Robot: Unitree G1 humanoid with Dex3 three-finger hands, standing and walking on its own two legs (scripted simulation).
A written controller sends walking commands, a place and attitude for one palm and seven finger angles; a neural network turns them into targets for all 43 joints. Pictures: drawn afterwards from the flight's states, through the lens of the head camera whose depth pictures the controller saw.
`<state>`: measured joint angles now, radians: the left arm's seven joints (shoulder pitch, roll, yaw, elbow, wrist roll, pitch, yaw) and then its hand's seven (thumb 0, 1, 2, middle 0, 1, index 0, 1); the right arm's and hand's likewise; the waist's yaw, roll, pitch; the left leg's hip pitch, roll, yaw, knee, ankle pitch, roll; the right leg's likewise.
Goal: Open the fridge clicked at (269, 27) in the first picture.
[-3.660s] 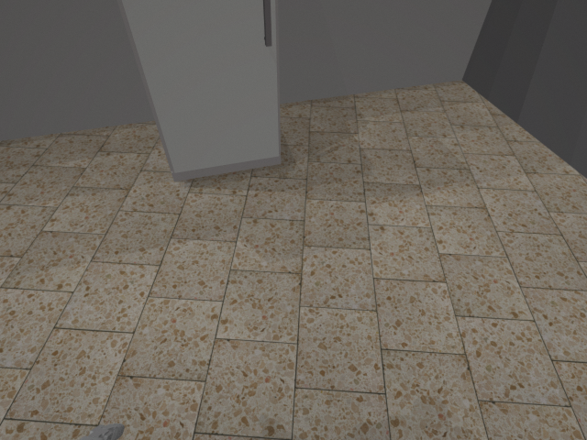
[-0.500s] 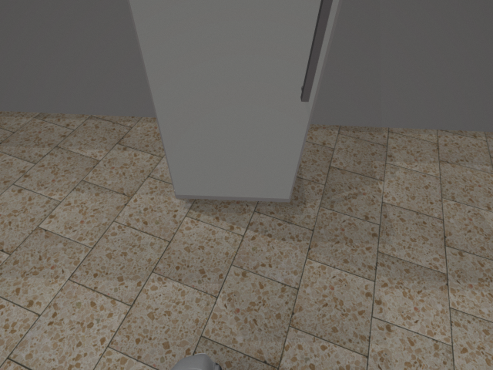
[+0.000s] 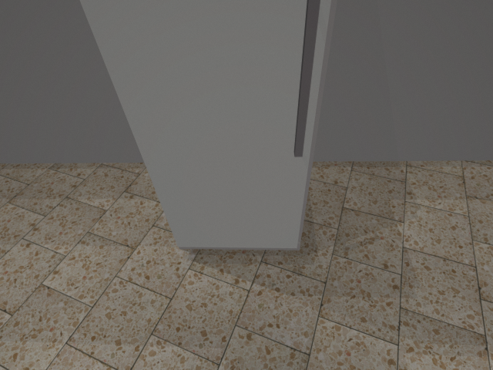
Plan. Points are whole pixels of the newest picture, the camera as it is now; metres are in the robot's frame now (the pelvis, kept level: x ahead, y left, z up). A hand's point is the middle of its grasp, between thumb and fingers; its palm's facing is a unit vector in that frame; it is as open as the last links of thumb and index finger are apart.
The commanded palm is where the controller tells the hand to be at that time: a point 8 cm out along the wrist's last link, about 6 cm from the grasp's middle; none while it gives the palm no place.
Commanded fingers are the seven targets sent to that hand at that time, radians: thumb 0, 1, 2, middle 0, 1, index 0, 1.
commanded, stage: take the last steps up to it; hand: right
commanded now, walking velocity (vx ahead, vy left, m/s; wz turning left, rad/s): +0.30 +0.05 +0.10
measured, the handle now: (304, 83) +0.72 -0.10 +0.12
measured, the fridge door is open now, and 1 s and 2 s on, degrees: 0 0 0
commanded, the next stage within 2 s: come to a stop and stand still in 0.48 s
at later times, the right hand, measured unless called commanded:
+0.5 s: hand (315, 322) +0.26 -0.11 -0.16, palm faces -0.02 +0.98 -0.19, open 7.3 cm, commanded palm none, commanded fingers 0.00 -0.90 -0.90 0.20 0.30 0.20 0.30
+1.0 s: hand (323, 338) +0.23 -0.13 -0.17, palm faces +0.01 +0.98 -0.19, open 7.3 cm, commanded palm none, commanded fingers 0.00 -0.90 -0.90 0.20 0.30 0.20 0.30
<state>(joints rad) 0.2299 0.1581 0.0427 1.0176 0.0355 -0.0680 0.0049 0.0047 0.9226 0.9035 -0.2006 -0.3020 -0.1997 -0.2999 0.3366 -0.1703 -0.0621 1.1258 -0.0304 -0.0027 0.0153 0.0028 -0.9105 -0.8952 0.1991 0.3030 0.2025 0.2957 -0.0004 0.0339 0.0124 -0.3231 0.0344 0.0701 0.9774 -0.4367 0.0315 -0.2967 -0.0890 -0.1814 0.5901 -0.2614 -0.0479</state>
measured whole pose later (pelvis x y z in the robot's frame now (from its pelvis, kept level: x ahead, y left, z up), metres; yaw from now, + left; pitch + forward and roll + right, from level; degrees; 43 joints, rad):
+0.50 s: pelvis +0.16 +0.05 -0.01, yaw +2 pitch -1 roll +0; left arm 0.42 0.10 0.04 1.18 0.02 -0.01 0.01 0.01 0.91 0.90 -0.20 -0.30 -0.20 -0.30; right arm 0.15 -0.13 -0.06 1.04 -0.02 -0.07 0.00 0.00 -0.92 -0.90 0.20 0.30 0.20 0.30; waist 0.05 -0.04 0.07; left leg -0.34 0.05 0.17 0.60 -0.24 0.06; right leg -0.27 -0.10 -0.10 1.02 -0.50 0.00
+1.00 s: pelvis +0.23 +0.05 +0.01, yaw +3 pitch -1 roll +0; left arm 0.11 0.14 0.03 1.02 0.01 0.01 0.03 0.00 0.91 0.90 -0.20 -0.30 -0.20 -0.30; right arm 0.28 -0.15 -0.03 1.08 -0.02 0.02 -0.02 0.00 -0.91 -0.90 0.20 0.30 0.20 0.30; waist -0.03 0.00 0.07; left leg -0.20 0.04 0.14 0.50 -0.29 0.01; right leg -0.27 -0.05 -0.13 0.49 -0.20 -0.01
